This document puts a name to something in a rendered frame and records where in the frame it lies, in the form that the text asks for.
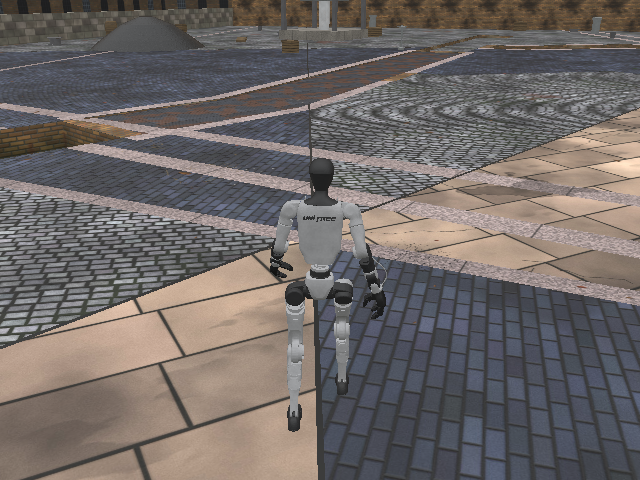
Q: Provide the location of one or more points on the left robot shin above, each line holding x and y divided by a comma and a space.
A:
294, 376

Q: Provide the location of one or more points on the left robot forearm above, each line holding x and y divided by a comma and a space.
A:
276, 257

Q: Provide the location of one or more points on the robot left upper arm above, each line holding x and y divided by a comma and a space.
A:
288, 211

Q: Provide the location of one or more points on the robot right hand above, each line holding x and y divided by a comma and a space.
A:
381, 303

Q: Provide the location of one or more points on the right robot forearm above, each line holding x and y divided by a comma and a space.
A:
370, 272

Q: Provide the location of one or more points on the robot head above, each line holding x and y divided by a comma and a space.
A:
321, 171

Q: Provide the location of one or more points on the robot right upper arm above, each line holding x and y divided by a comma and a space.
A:
353, 213

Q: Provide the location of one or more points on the robot left hand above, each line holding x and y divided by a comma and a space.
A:
284, 265

